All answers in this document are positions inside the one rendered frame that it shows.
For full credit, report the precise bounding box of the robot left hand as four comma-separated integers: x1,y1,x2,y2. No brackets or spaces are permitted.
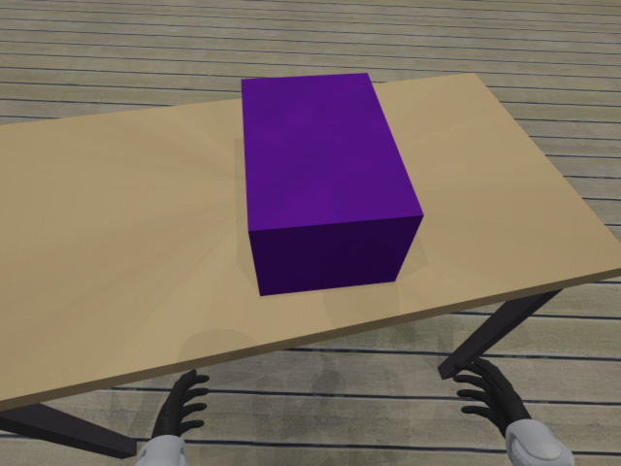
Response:
151,369,210,439

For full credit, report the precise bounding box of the robot right hand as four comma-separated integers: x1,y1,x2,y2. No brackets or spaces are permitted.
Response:
453,356,532,438

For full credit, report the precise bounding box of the table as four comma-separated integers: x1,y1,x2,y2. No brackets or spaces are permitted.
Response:
0,73,621,459

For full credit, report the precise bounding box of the left robot forearm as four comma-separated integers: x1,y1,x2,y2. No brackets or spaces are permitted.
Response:
134,435,188,466

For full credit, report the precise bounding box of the carton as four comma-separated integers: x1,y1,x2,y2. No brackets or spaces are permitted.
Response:
241,73,424,296

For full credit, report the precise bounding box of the right robot forearm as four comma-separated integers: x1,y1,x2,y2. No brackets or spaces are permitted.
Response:
506,419,574,466

